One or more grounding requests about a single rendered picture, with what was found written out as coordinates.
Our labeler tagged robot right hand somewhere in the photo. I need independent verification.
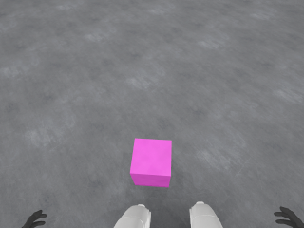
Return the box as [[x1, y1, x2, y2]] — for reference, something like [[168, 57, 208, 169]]
[[274, 206, 304, 228]]

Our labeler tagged robot left thigh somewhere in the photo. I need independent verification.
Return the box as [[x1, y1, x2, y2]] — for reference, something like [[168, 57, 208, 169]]
[[114, 205, 151, 228]]

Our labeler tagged robot right thigh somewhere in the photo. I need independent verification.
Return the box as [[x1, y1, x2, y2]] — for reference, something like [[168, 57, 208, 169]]
[[189, 203, 223, 228]]

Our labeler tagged robot thigh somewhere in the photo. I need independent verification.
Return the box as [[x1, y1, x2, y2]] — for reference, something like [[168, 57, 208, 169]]
[[114, 205, 151, 228], [189, 203, 223, 228]]

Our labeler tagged carton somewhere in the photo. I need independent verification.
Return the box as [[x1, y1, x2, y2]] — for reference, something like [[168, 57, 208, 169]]
[[130, 138, 172, 188]]

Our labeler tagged robot left hand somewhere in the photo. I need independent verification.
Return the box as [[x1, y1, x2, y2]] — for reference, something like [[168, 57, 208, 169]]
[[22, 210, 47, 228]]

